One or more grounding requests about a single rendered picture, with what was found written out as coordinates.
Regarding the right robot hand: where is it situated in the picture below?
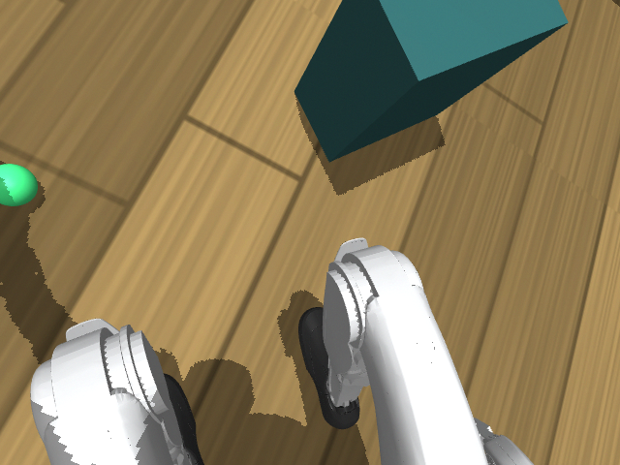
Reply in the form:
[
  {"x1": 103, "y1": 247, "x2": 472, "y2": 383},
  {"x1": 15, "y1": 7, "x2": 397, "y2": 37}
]
[{"x1": 474, "y1": 418, "x2": 534, "y2": 465}]

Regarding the left robot foot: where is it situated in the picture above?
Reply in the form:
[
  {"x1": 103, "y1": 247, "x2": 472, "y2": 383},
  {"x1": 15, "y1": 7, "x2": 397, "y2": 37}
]
[{"x1": 164, "y1": 373, "x2": 204, "y2": 465}]

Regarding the right robot foot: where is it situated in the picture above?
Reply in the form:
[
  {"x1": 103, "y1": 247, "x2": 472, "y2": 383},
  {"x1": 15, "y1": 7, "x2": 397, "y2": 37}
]
[{"x1": 298, "y1": 307, "x2": 359, "y2": 429}]

